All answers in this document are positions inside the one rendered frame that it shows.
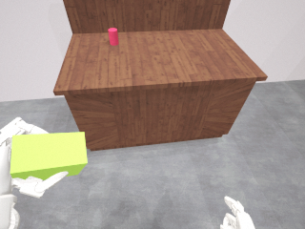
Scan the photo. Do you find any robot right hand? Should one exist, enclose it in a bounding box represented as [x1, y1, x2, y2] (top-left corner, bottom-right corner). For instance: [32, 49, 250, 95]
[220, 196, 255, 229]

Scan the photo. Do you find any robot left hand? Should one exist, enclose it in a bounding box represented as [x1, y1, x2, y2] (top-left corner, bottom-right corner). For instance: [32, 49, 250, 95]
[0, 117, 69, 198]

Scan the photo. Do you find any robot left forearm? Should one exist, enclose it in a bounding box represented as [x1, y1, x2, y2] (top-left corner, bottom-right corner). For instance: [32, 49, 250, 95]
[0, 194, 21, 229]

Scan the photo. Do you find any sponge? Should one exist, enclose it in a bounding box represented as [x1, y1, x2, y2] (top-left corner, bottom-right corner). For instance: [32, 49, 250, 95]
[10, 132, 88, 180]

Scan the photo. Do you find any table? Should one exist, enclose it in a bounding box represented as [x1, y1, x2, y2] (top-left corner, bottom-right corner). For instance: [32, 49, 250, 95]
[53, 0, 268, 152]

